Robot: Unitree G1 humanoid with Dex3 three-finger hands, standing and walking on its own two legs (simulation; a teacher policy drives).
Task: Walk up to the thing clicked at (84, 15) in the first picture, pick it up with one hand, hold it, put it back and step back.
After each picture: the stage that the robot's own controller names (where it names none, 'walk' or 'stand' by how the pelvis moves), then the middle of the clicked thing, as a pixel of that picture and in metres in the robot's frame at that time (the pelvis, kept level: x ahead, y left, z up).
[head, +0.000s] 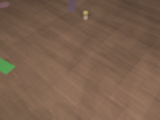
stand; (85, 15) +1.92 -0.04 -0.72
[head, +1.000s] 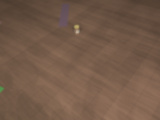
walk; (76, 30) +1.79 +0.19 -0.71
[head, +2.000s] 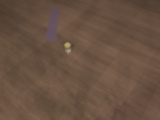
walk; (67, 48) +1.22 +0.25 -0.72
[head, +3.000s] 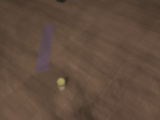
walk; (61, 84) +0.76 +0.24 -0.71
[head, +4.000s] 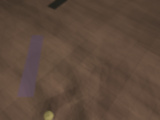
walk; (49, 118) +0.45 +0.20 -0.70
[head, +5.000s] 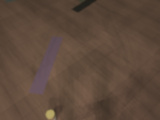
stand; (51, 116) +0.47 +0.29 -0.70
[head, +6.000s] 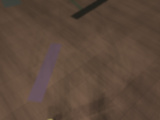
stand; out of the picture +0.44 +0.25 -0.72
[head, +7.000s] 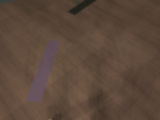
stand; out of the picture +0.40 +0.26 -0.71
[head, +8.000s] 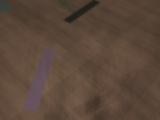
stand; out of the picture +0.39 +0.27 -0.73
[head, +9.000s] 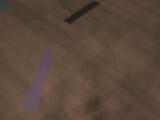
stand; out of the picture +0.39 +0.28 -0.73
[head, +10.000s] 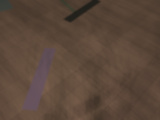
stand; out of the picture +0.38 +0.28 -0.73
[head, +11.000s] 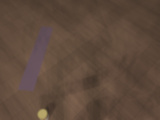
go down; (43, 116) +0.41 +0.27 -0.70
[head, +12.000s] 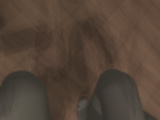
go down; out of the picture +0.46 +0.33 -0.27
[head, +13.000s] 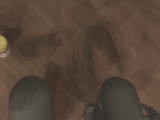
close in; (0, 47) +0.45 +0.33 -0.30
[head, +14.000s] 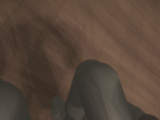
close in; out of the picture +0.42 +0.37 -0.22
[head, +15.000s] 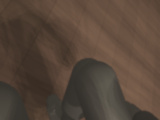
close; out of the picture +0.40 +0.37 -0.22
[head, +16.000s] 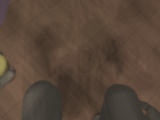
lift; out of the picture +0.33 +0.29 -0.05
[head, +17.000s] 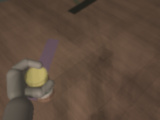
hold; (40, 85) +0.33 +0.16 +0.05
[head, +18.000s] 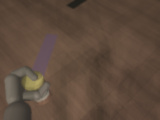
hold; (37, 88) +0.33 +0.17 +0.00
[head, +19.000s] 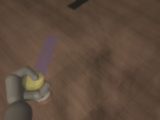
hold; (38, 88) +0.33 +0.17 +0.00
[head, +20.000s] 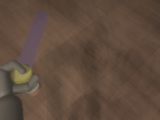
crouch; (27, 81) +0.36 +0.20 -0.05
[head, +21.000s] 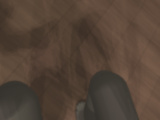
lower; out of the picture +0.46 +0.33 -0.12
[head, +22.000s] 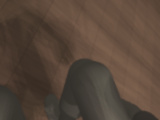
lower; out of the picture +0.40 +0.36 -0.23
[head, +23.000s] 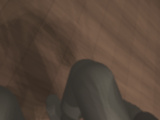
lower; out of the picture +0.40 +0.37 -0.22
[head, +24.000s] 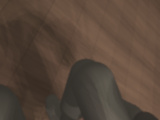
lower; out of the picture +0.40 +0.37 -0.22
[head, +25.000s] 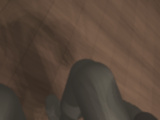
lower; out of the picture +0.40 +0.37 -0.22
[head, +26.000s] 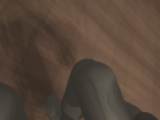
open; out of the picture +0.40 +0.37 -0.22
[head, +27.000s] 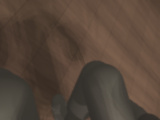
rise; out of the picture +0.39 +0.35 -0.23
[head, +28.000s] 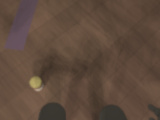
walk; (37, 84) +0.43 +0.26 -0.50
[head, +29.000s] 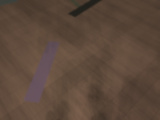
stand; out of the picture +0.39 +0.23 -0.67
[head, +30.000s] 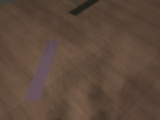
stand; out of the picture +0.39 +0.24 -0.67
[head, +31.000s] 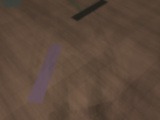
stand; out of the picture +0.40 +0.23 -0.71
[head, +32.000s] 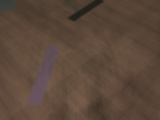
stand; out of the picture +0.39 +0.24 -0.72
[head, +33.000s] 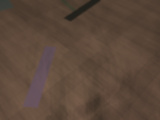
stand; out of the picture +0.37 +0.26 -0.73
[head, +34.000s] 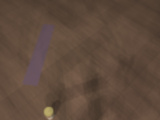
walk; (49, 113) +0.42 +0.24 -0.70
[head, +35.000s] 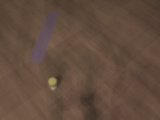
walk; (52, 84) +0.67 +0.21 -0.71
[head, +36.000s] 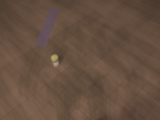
stand; (55, 61) +0.99 +0.33 -0.70
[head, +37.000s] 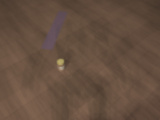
stand; (60, 65) +0.98 +0.23 -0.71
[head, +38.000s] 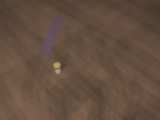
stand; (57, 68) +1.00 +0.26 -0.73
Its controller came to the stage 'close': yes
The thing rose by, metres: 0.71
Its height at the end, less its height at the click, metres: +0.00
